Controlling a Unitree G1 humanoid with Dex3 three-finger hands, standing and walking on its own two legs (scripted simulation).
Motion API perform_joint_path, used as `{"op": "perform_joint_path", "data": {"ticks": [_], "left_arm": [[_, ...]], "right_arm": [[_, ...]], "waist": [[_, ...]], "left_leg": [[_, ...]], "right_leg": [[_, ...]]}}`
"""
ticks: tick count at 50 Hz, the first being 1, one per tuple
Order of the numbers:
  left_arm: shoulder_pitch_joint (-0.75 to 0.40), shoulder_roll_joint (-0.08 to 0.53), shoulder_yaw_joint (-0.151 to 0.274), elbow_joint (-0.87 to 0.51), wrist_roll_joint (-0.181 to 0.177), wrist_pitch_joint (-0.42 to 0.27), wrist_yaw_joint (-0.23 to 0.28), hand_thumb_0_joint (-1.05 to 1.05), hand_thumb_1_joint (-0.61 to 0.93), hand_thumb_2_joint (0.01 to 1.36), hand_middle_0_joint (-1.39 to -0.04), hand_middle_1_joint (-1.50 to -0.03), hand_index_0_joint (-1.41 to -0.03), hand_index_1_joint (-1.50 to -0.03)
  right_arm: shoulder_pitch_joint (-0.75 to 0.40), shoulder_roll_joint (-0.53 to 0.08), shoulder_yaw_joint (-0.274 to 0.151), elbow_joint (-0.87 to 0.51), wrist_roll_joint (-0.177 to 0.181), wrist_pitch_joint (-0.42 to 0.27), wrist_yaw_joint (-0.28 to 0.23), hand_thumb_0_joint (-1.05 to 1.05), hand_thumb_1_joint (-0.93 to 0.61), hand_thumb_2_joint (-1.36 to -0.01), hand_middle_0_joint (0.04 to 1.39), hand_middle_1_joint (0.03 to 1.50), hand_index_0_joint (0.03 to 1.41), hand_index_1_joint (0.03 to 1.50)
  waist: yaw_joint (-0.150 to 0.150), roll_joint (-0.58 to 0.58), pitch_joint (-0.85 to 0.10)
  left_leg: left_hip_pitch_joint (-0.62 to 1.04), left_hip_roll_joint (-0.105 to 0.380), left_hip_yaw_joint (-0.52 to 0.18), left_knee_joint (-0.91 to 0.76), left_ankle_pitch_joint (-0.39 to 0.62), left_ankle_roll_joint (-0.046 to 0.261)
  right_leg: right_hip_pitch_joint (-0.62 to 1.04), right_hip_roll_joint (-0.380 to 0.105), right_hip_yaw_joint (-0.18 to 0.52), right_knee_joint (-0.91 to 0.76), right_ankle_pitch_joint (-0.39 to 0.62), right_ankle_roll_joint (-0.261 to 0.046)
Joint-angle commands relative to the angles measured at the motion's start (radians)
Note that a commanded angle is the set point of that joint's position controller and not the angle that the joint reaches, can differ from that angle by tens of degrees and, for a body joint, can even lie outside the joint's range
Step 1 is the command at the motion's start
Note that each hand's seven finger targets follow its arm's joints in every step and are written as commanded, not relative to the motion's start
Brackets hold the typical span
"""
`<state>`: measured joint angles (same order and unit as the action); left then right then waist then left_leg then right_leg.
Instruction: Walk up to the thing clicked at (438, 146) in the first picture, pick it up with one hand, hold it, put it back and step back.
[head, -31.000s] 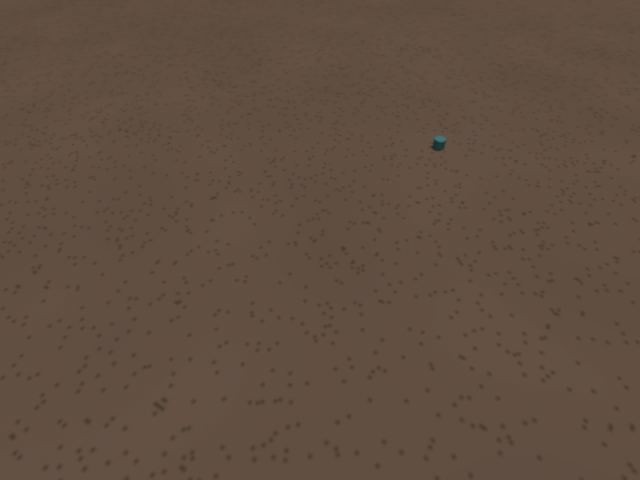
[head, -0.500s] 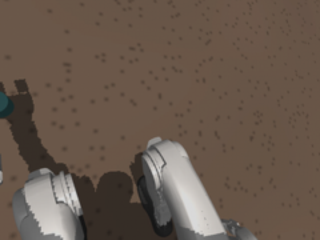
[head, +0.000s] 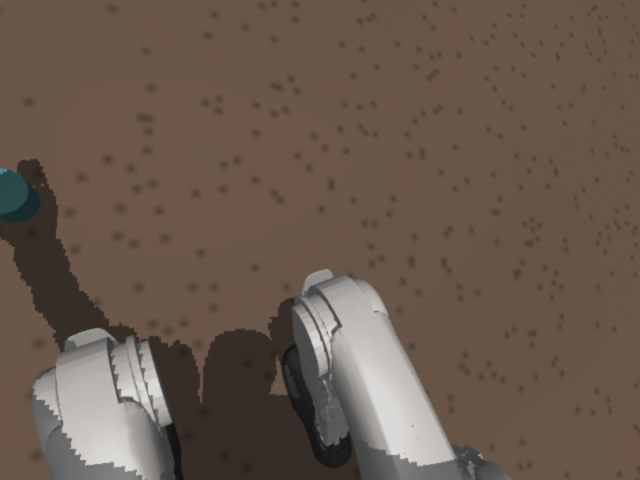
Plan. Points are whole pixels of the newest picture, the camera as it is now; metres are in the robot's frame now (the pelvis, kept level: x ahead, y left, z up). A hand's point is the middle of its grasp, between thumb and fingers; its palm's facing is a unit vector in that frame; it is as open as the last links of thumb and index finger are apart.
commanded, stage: rest palm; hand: left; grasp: from above
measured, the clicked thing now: (7, 196) +0.51 +0.30 -0.29
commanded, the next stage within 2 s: close in 1.64 s
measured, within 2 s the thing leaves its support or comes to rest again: neither
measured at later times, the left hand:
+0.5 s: hand (2, 193) +0.50 +0.28 -0.23, palm faces -0.45 -0.10 -0.89, open 13.6 cm
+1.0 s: hand (5, 201) +0.49 +0.29 -0.26, palm faces -0.45 -0.12 -0.89, open 13.6 cm
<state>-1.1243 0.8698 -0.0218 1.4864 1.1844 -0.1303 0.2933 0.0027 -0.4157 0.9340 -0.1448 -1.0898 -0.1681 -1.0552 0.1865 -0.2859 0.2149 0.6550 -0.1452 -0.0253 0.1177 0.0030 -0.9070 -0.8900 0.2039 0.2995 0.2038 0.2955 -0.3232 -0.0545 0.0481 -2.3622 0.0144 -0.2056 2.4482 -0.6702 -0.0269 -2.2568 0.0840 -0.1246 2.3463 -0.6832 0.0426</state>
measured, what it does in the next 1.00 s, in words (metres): stands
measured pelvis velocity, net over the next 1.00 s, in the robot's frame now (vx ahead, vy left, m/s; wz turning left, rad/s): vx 0.00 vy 0.01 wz -0.07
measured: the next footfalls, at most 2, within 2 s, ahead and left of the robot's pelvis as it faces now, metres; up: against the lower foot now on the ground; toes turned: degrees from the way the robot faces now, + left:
none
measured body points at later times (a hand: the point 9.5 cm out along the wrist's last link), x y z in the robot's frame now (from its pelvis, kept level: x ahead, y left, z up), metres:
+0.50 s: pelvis +0.00 +0.00 -0.01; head +0.28 +0.10 +0.33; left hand +0.52 +0.29 -0.18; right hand +0.02 -0.25 -0.07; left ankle +0.07 +0.13 -0.29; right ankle +0.10 -0.12 -0.29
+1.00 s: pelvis +0.00 +0.01 -0.01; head +0.29 +0.12 +0.31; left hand +0.51 +0.29 -0.21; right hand +0.04 -0.24 -0.06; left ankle +0.07 +0.13 -0.29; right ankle +0.10 -0.12 -0.29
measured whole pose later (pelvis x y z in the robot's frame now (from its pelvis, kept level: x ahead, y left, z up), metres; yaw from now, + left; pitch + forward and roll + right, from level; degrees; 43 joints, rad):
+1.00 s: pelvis +0.00 +0.01 -0.01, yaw -4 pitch +29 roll -14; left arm -1.17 1.01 0.02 1.72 1.24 -0.14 0.55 0.00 -0.42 0.90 -0.15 -0.98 -0.16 -0.97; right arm 0.12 -0.33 0.34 0.60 -0.22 -0.19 0.20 0.00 -0.91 -0.90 0.20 0.30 0.20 0.30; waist -0.42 -0.15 0.17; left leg -2.35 0.03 -0.27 2.52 -0.71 -0.02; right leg -2.22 0.11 -0.17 2.35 -0.69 0.06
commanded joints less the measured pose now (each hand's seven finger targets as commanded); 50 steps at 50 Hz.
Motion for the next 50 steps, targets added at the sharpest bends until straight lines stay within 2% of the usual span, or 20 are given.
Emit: {"op": "perform_joint_path", "data": {"ticks": [1,4,5,8,11,12,22,24,26,30,34,35,37,39,41,42,46,47,49,50], "left_arm": [[-0.356,0.143,0.001,-0.106,0.024,-0.029,0.064,0.0,-0.402,1.07,-0.133,-1.177,-0.158,-1.149],[-0.378,0.187,0.022,-0.101,0.041,-0.028,0.099,0.0,-0.362,1.027,-0.15,-1.155,-0.182,-1.12],[-0.377,0.191,0.03,-0.082,0.046,-0.025,0.112,0.0,-0.422,1.022,-0.119,-1.114,-0.135,-1.095],[-0.352,0.173,0.029,0.022,0.057,-0.015,0.15,0.0,-0.464,0.986,-0.089,-1.087,-0.105,-1.069],[-0.376,0.22,0.036,0.035,0.067,-0.015,0.179,0.0,-0.469,1.009,-0.093,-1.093,-0.106,-1.079],[-0.384,0.24,0.047,0.033,0.066,-0.013,0.192,0.0,-0.458,0.999,-0.099,-1.086,-0.113,-1.07],[-0.37,0.296,0.068,0.09,0.054,-0.01,0.261,0.0,-0.462,0.954,-0.096,-1.044,-0.111,-1.027],[-0.359,0.284,0.053,0.103,0.05,-0.005,0.256,0.0,-0.46,0.957,-0.102,-1.04,-0.115,-1.024],[-0.354,0.318,0.071,0.098,0.044,-0.006,0.263,0.0,-0.455,0.959,-0.107,-1.036,-0.119,-1.022],[-0.343,0.293,0.053,0.116,0.041,-0.004,0.255,0.0,-0.462,0.929,-0.104,-1.012,-0.117,-0.996],[-0.333,0.332,0.067,0.094,0.044,-0.009,0.265,0.0,-0.445,0.913,-0.136,-0.971,-0.143,-0.961],[-0.309,0.307,0.053,0.135,0.039,-0.007,0.264,0.0,-0.448,0.913,-0.125,-0.982,-0.134,-0.97],[-0.331,0.323,0.058,0.113,0.036,-0.013,0.269,0.0,-0.454,0.921,-0.118,-0.993,-0.128,-0.981],[-0.342,0.341,0.064,0.082,0.043,-0.019,0.281,0.0,-0.445,0.921,-0.123,-0.993,-0.134,-0.981],[-0.312,0.303,0.044,0.125,0.041,-0.016,0.283,0.0,-0.449,0.908,-0.126,-0.978,-0.134,-0.967],[-0.32,0.324,0.061,0.122,0.048,-0.017,0.291,0.0,-0.434,0.912,-0.13,-0.988,-0.141,-0.974],[-0.313,0.305,0.048,0.145,0.047,-0.014,0.292,0.0,-0.431,0.889,-0.134,-0.967,-0.144,-0.954],[-0.339,0.3,0.032,0.114,0.046,-0.019,0.293,0.0,-0.427,0.899,-0.145,-0.976,-0.154,-0.965],[-0.342,0.33,0.059,0.098,0.045,-0.019,0.302,0.0,-0.413,0.868,-0.139,-0.98,-0.156,-0.96],[-0.329,0.312,0.043,0.118,0.043,-0.017,0.3,0.0,-0.408,0.865,-0.139,-0.988,-0.158,-0.967]], "right_arm": [[0.226,-0.282,-0.079,0.014,-0.013,-0.008,-0.01,0.0,-0.899,-0.895,0.2,0.3,0.2,0.3],[0.214,-0.289,-0.07,0.012,-0.019,-0.014,-0.006,0.0,-0.896,-0.894,0.2,0.3,0.2,0.3],[0.214,-0.289,-0.066,0.013,-0.022,-0.018,-0.005,0.0,-0.897,-0.898,0.2,0.3,0.2,0.3],[0.207,-0.284,-0.052,0.006,-0.034,-0.028,0.002,0.0,-0.896,-0.898,0.199,0.3,0.2,0.3],[0.186,-0.294,-0.038,0.002,-0.041,-0.044,0.0,0.0,-0.896,-0.898,0.2,0.3,0.2,0.3],[0.183,-0.297,-0.035,-0.002,-0.041,-0.048,0.001,0.0,-0.895,-0.898,0.2,0.3,0.2,0.3],[0.164,-0.327,0.0,-0.011,-0.058,-0.098,0.011,0.0,-0.896,-0.898,0.199,0.3,0.199,0.3],[0.164,-0.328,0.006,-0.004,-0.061,-0.109,0.018,0.0,-0.899,-0.898,0.199,0.3,0.2,0.3],[0.161,-0.335,0.01,-0.012,-0.06,-0.114,0.02,0.0,-0.898,-0.899,0.2,0.3,0.2,0.3],[0.164,-0.347,0.02,-0.013,-0.064,-0.127,0.035,0.0,-0.9,-0.899,0.199,0.3,0.2,0.3],[0.165,-0.352,0.028,-0.013,-0.069,-0.133,0.041,0.0,-0.901,-0.901,0.199,0.3,0.199,0.3],[0.151,-0.346,0.032,-0.016,-0.07,-0.136,0.047,0.0,-0.902,-0.901,0.199,0.3,0.2,0.3],[0.153,-0.359,0.033,-0.026,-0.067,-0.139,0.049,0.0,-0.902,-0.901,0.199,0.3,0.2,0.3],[0.148,-0.358,0.037,-0.018,-0.073,-0.14,0.051,0.0,-0.902,-0.901,0.199,0.3,0.2,0.3],[0.134,-0.357,0.035,-0.018,-0.072,-0.143,0.057,0.0,-0.902,-0.902,0.199,0.3,0.2,0.3],[0.142,-0.365,0.033,-0.019,-0.073,-0.143,0.057,0.0,-0.901,-0.901,0.199,0.3,0.199,0.3],[0.134,-0.37,0.034,-0.027,-0.074,-0.155,0.066,0.0,-0.901,-0.901,0.199,0.3,0.2,0.3],[0.136,-0.367,0.039,-0.025,-0.078,-0.156,0.067,0.0,-0.904,-0.903,0.199,0.3,0.199,0.3],[0.143,-0.373,0.04,-0.024,-0.079,-0.161,0.069,0.0,-0.903,-0.903,0.199,0.3,0.199,0.3],[0.137,-0.368,0.042,-0.02,-0.079,-0.164,0.072,0.0,-0.905,-0.904,0.199,0.3,0.199,0.3]], "waist": [[-0.067,0.443,-0.665],[-0.06,0.478,-0.684],[-0.057,0.475,-0.676],[-0.086,0.411,-0.607],[-0.088,0.435,-0.618],[-0.08,0.44,-0.636],[-0.11,0.445,-0.618],[-0.122,0.448,-0.595],[-0.109,0.469,-0.616],[-0.14,0.453,-0.555],[-0.122,0.486,-0.586],[-0.131,0.462,-0.552],[-0.141,0.46,-0.547],[-0.124,0.504,-0.582],[-0.137,0.469,-0.532],[-0.141,0.48,-0.545],[-0.154,0.454,-0.494],[-0.159,0.472,-0.506],[-0.143,0.495,-0.558],[-0.148,0.494,-0.547]], "left_leg": [[0.557,0.013,0.089,-0.229,0.195,0.037],[0.583,0.016,0.088,-0.228,0.236,0.035],[0.584,0.014,0.091,-0.229,0.237,0.037],[0.502,0.016,0.095,-0.214,0.184,0.049],[0.507,0.02,0.093,-0.212,0.171,0.049],[0.512,0.023,0.093,-0.208,0.176,0.048],[0.5,0.035,0.076,-0.184,0.185,0.049],[0.499,0.038,0.076,-0.173,0.182,0.051],[0.506,0.038,0.069,-0.176,0.192,0.046],[0.494,0.04,0.062,-0.164,0.189,0.047],[0.525,0.043,0.056,-0.172,0.222,0.041],[0.501,0.045,0.054,-0.163,0.206,0.043],[0.493,0.044,0.05,-0.17,0.191,0.044],[0.53,0.046,0.046,-0.172,0.219,0.037],[0.509,0.049,0.043,-0.175,0.195,0.037],[0.52,0.048,0.041,-0.18,0.196,0.036],[0.506,0.05,0.032,-0.176,0.178,0.036],[0.514,0.05,0.038,-0.175,0.187,0.037],[0.556,0.053,0.032,-0.179,0.234,0.031],[0.542,0.053,0.034,-0.165,0.239,0.033]], "right_leg": [[0.332,0.019,-0.109,-0.223,0.265,-0.077],[0.334,0.019,-0.11,-0.21,0.298,-0.076],[0.334,0.019,-0.109,-0.211,0.3,-0.076],[0.352,0.026,-0.105,-0.228,0.279,-0.067],[0.371,0.03,-0.098,-0.225,0.27,-0.067],[0.382,0.031,-0.096,-0.221,0.272,-0.068],[0.404,0.036,-0.119,-0.206,0.287,-0.062],[0.408,0.041,-0.113,-0.205,0.289,-0.06],[0.411,0.039,-0.123,-0.198,0.293,-0.064],[0.39,0.04,-0.136,-0.194,0.292,-0.061],[0.429,0.043,-0.14,-0.191,0.319,-0.062],[0.418,0.048,-0.138,-0.191,0.31,-0.062],[0.423,0.048,-0.142,-0.197,0.299,-0.063],[0.416,0.048,-0.151,-0.187,0.316,-0.066],[0.399,0.054,-0.152,-0.19,0.299,-0.066],[0.407,0.052,-0.156,-0.194,0.297,-0.065],[0.38,0.05,-0.158,-0.192,0.282,-0.064],[0.403,0.054,-0.153,-0.201,0.296,-0.062],[0.428,0.052,-0.16,-0.192,0.331,-0.062],[0.415,0.052,-0.159,-0.188,0.34,-0.06]]}}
